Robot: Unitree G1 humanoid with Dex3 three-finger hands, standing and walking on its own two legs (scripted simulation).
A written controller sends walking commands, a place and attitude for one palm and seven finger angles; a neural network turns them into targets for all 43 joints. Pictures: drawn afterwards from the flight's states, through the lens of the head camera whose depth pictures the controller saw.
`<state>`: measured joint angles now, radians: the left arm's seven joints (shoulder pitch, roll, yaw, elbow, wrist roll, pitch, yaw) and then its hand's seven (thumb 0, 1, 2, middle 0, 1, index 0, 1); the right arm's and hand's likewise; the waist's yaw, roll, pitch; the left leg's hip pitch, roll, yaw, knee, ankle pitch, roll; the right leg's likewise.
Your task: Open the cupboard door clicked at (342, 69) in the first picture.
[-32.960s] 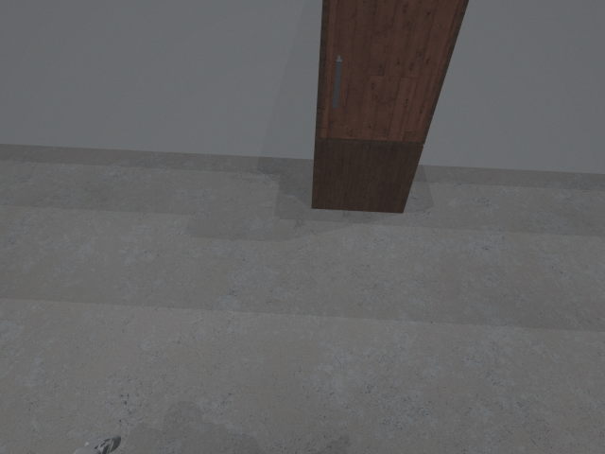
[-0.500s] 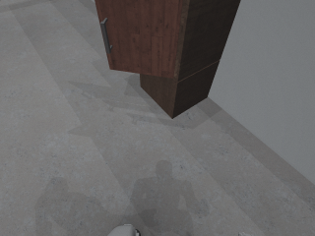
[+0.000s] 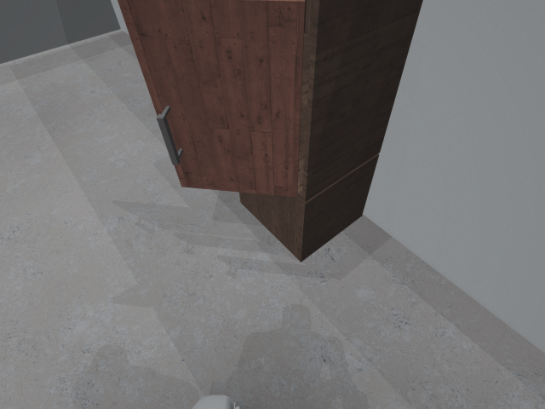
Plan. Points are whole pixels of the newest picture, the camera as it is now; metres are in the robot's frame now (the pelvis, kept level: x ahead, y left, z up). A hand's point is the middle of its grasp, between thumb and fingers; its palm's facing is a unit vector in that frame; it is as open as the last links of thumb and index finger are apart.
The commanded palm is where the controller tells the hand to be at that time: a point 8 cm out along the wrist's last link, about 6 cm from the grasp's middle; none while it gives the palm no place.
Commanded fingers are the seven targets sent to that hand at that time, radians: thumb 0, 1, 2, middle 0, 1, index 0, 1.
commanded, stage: take the last steps up to it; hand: left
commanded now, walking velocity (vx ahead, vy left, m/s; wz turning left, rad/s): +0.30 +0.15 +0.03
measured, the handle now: (171, 136) +0.81 +0.35 -0.11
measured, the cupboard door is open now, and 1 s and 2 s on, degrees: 43 43 43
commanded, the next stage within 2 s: come to a stop and stand still in 0.36 s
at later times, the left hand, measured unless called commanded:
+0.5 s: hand (129, 360) +0.23 +0.29 -0.18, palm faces +0.05 -0.98 -0.20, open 7.4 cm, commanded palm none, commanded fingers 0.00 0.90 0.90 -0.20 -0.30 -0.20 -0.30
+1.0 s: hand (151, 326) +0.29 +0.28 -0.19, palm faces +0.00 -0.97 -0.24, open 7.4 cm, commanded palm none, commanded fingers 0.00 0.90 0.90 -0.20 -0.30 -0.20 -0.30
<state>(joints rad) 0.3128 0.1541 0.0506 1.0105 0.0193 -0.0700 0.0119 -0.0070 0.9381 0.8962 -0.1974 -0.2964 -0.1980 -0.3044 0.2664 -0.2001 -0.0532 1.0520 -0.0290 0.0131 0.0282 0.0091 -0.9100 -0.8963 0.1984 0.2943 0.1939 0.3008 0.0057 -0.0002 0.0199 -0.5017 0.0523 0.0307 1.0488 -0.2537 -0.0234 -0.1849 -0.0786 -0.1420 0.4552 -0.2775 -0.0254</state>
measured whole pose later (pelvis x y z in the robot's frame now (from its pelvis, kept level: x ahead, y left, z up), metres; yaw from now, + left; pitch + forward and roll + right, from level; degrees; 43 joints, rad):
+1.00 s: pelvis +0.23 +0.09 -0.02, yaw -3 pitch +0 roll +1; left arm 0.20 0.17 0.05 1.00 0.01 0.04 0.04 0.00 0.91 0.90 -0.20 -0.30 -0.20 -0.30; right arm 0.27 -0.15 -0.04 1.07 -0.02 0.05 -0.03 0.01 -0.90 -0.90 0.20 0.29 0.20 0.30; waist 0.00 -0.01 0.07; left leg -0.22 0.02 0.18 0.59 -0.36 0.03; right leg -0.28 -0.01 -0.04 0.64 -0.35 -0.03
